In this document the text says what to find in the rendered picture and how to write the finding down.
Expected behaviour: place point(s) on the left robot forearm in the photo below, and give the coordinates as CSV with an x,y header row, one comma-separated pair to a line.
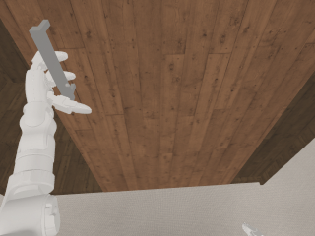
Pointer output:
x,y
33,171

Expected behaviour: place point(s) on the left robot hand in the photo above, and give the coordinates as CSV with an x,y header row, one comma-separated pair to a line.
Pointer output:
x,y
38,86

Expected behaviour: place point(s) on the handle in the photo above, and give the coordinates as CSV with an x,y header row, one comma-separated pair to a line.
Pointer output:
x,y
45,48

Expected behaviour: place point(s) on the wardrobe door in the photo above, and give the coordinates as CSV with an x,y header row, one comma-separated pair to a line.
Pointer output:
x,y
294,121
182,92

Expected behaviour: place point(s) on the left robot upper arm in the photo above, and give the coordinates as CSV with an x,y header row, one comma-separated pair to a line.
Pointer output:
x,y
30,216

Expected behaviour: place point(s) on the right robot hand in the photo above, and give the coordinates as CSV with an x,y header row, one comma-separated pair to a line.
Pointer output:
x,y
251,231

